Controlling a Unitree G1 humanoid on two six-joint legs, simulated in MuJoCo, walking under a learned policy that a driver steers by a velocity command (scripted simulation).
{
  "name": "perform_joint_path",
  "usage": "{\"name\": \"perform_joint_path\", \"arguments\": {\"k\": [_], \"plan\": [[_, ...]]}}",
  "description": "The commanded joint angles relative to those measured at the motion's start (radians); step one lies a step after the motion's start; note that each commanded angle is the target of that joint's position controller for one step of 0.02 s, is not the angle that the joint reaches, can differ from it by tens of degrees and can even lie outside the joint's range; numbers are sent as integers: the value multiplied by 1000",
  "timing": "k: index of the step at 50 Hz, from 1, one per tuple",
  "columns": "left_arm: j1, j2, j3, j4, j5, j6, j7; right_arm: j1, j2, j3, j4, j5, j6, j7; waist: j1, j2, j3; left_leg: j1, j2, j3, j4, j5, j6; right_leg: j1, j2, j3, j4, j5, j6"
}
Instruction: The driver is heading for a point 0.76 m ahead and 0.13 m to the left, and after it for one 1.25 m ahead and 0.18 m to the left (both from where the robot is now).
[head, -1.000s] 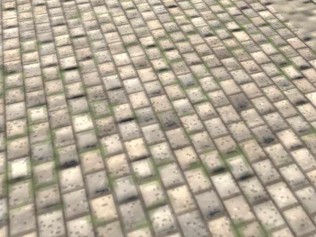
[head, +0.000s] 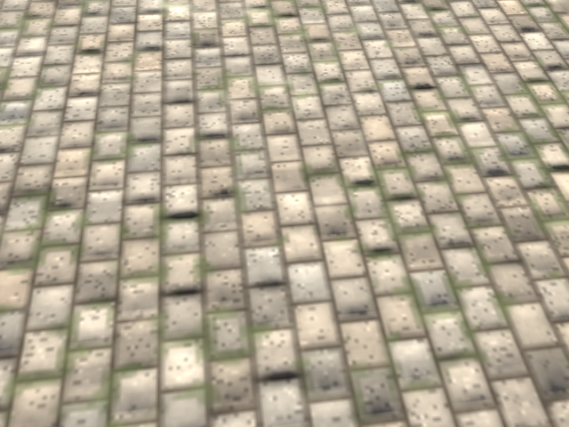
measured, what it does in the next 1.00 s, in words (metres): walks ahead, turning left: right foot, then left foot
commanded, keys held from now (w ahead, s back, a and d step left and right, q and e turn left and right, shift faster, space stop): w+q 0.86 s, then e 0.14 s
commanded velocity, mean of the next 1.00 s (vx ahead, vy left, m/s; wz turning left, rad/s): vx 0.48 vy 0.00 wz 0.53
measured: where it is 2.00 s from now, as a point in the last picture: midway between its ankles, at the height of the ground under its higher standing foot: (191, 327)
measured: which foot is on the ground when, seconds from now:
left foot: down 0.00-0.28, up 0.30-0.78, down 0.80-1.00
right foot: up 0.00-0.24, down 0.26-0.78, up 0.80-1.00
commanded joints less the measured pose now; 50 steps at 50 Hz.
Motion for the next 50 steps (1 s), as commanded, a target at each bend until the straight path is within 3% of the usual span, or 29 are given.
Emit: {"name": "perform_joint_path", "arguments": {"k": [1, 5, 8, 11, 12, 13, 14, 15, 16, 17, 18, 19, 21, 23, 26, 30, 34, 35, 37, 38, 39, 40, 41, 42, 43, 44, 45, 46, 50], "plan": [[-30, 68, 20, -72, 6, 0, 5, -20, -179, -46, -79, 7, -15, -24, 24, 74, -43, 22, 242, -235, -166, 203, 165, -32, 5, -1, -162, 170, 33], [-164, 45, 9, -109, -8, -13, -12, 37, -178, -48, -69, 15, -1, -36, -29, 103, -26, -12, 198, -209, -141, 120, 114, 71, 67, -16, -408, 369, 38], [-215, 69, 14, -133, -18, -24, -25, 80, -173, -49, -59, 21, 11, -40, -42, 110, -22, 60, 226, -281, -78, 87, 106, 90, 88, 7, -487, 345, 26], [-175, 104, 27, -130, -21, -39, -33, 72, -175, -53, -66, 16, 22, -46, -8, 146, -32, 132, 253, -363, 14, 118, 86, 154, 94, 15, -534, 224, -7], [-105, 117, 36, -111, -20, -43, -30, 54, -164, -50, -75, 16, 25, -45, 33, 154, -57, 125, 233, -362, 66, 160, 69, 252, 98, -3, -572, 223, -30], [3, 150, 51, -91, -8, -48, -23, 39, -129, -37, -89, 11, 23, -41, 87, 138, -141, 78, 182, -324, 201, 197, 38, 442, 50, 22, -569, 229, -71], [165, 210, 66, -77, 4, -46, -13, 42, -76, -17, -114, -8, 19, -38, 149, 24, -288, -63, 111, -229, 483, 26, -2, 714, -126, 192, -542, 183, -133], [229, 264, 81, -38, 6, -29, -20, 189, -31, -2, -141, 25, 9, -37, 75, -335, -387, -419, -5, -121, 777, -449, -59, 993, -328, 649, -630, -33, -283], [199, 164, 58, -59, -15, -23, -24, 172, -139, -20, -112, 33, 9, -40, 97, -211, -301, -533, 85, -145, 898, -423, -71, 938, -326, 684, -672, -225, -256], [160, 111, 44, -68, -16, -17, -19, 62, -186, -34, -126, 26, 15, -38, 124, -110, -176, -556, 116, -120, 922, -325, -78, 815, -282, 522, -688, -197, -214], [112, 101, 36, -70, -5, -11, -19, 11, -174, -35, -138, 18, 19, -39, 105, -37, -104, -522, 150, -89, 905, -253, -87, 690, -241, 401, -709, -67, -195], [82, 83, 30, -62, -1, -7, -19, -21, -161, -38, -151, 9, 20, -35, 88, -33, -53, -504, 176, -86, 862, -208, -90, 602, -207, 318, -733, 31, -193], [63, 70, 26, -49, 2, -13, -17, -4, -122, -37, -157, 23, 30, -24, 56, -87, -35, -439, 212, -67, 817, -168, -92, 513, -165, 193, -783, 113, -187], [66, 86, 33, -33, -6, -20, -18, -26, -93, -31, -176, 22, 40, -21, 51, -78, -20, -457, 226, -50, 776, -138, -101, 490, -168, 119, -820, 176, -206], [76, 121, 45, -11, -5, -20, -15, -79, -80, -25, -202, 16, 41, -15, 56, -46, -13, -501, 236, -45, 663, -28, -116, 516, -177, 23, -841, 288, -219], [92, 146, 49, 11, -10, -6, -9, -186, -61, -14, -225, 16, 27, 9, 95, -31, 12, -451, 219, 15, 438, 163, -103, 540, -146, -125, -838, 355, -184], [149, 181, 59, 42, -27, 15, -7, -291, -59, -10, -272, 19, 26, 31, 125, -31, 48, -436, 194, 75, 308, 137, -70, 632, -180, -186, -811, 408, -162], [152, 191, 62, 46, -33, 22, -6, -298, -68, -13, -282, 19, 26, 36, 117, -36, 49, -424, 182, 90, 288, 96, -55, 660, -189, -200, -786, 477, -154], [145, 224, 71, 45, -42, 34, 0, -254, -103, -31, -286, 13, 32, 38, 70, -70, 2, -315, 120, 144, 271, -11, -13, 698, -193, -239, -660, 804, -133], [139, 237, 75, 43, -46, 42, 4, -168, -135, -50, -270, 12, 36, 36, 14, -79, -52, -196, 78, 169, 256, -44, 15, 693, -184, -259, -525, 948, -122], [126, 225, 69, 39, -49, 47, 9, -2, -183, -80, -226, 15, 41, 26, -79, -56, -137, 43, 38, 172, 192, 24, 53, 606, -152, -287, -319, 944, -92], [147, 172, 47, 21, -20, 41, 11, 155, -263, -111, -190, 18, 52, 4, -137, 60, -229, 356, 157, -34, 179, 35, 112, 348, -110, -287, -6, 593, -48], [236, 35, 0, -42, 11, 13, -7, 97, -364, -115, -206, 23, 39, 3, 6, 309, -330, 645, 402, -620, 71, -150, 302, -84, 98, -165, 325, -322, 2], [116, 129, 15, -50, -25, -22, -21, 133, -268, -89, -229, 18, 24, 9, -87, 179, -407, 662, 433, -752, -52, -264, 301, -187, 86, 28, 405, -317, -13], [31, 164, 24, -79, -56, -38, -27, 99, -222, -72, -214, 9, 10, 13, -87, 138, -253, 552, 407, -610, -72, -184, 254, -248, 48, 21, 374, -217, -32], [40, 147, 17, -66, -46, -42, -21, 23, -187, -58, -215, 6, 5, 11, -32, 56, -169, 394, 378, -470, -64, 13, 218, -194, 2, 9, 290, -132, -33], [56, 150, 21, -42, -22, -34, -14, -54, -147, -44, -226, -2, 4, 9, 11, 40, -114, 255, 348, -344, -54, 257, 191, -116, -33, -4, 220, -96, -19], [91, 155, 25, -26, -17, -18, -15, -93, -122, -33, -235, -16, 2, 4, 44, 60, -108, 164, 329, -268, -60, 429, 181, -32, -53, -2, 196, -83, -8], [136, 90, 10, 9, -12, 30, -9, -110, -140, -30, -181, -21, -16, -10, 79, 71, -96, 23, 291, -65, -105, 706, 161, 65, -36, -40, 52, 32, 36]]}}
Velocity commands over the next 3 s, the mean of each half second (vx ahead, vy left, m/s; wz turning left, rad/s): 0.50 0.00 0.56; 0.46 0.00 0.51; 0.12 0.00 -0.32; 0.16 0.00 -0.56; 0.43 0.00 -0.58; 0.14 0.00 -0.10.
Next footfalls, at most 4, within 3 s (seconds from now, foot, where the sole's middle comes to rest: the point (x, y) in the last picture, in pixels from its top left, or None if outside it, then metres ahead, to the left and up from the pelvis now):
0.26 right None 0.34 -0.13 -0.78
0.80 left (187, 403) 0.52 0.21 -0.78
1.28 right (220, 297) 0.80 0.15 -0.78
1.68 left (132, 333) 0.70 0.36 -0.78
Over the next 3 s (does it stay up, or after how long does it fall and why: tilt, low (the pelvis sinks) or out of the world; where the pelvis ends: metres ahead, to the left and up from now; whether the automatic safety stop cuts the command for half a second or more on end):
stays up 1.09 0.12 -0.01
